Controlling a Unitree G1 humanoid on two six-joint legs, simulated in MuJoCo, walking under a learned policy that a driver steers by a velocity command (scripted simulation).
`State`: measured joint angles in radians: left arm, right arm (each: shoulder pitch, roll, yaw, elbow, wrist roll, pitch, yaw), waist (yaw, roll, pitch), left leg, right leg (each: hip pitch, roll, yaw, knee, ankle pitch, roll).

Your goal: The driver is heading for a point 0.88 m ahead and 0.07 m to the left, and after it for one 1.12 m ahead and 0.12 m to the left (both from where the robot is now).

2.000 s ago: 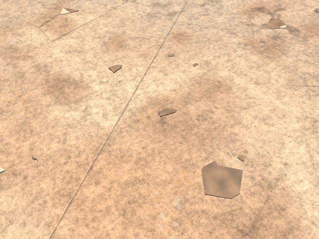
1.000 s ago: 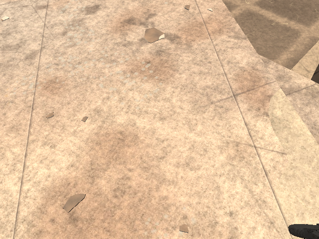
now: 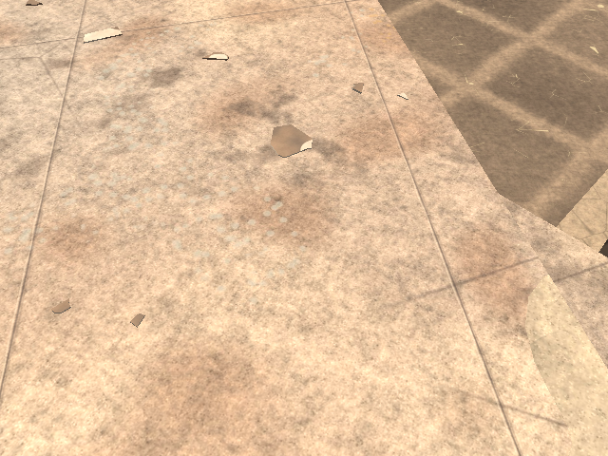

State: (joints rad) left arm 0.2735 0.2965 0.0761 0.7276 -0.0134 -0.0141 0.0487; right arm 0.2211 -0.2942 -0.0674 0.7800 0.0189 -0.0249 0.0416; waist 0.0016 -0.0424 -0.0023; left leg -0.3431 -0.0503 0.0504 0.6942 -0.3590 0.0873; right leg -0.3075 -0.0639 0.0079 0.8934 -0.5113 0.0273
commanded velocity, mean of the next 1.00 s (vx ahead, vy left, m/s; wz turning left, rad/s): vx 0.45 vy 0.00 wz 0.26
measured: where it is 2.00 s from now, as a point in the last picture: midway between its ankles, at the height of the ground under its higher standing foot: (258, 268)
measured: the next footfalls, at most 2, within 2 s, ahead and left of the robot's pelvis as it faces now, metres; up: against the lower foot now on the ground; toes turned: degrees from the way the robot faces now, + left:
right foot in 0.44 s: +0.38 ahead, -0.08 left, +0.00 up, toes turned +19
left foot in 0.90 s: +0.54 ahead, +0.25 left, +0.00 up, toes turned +17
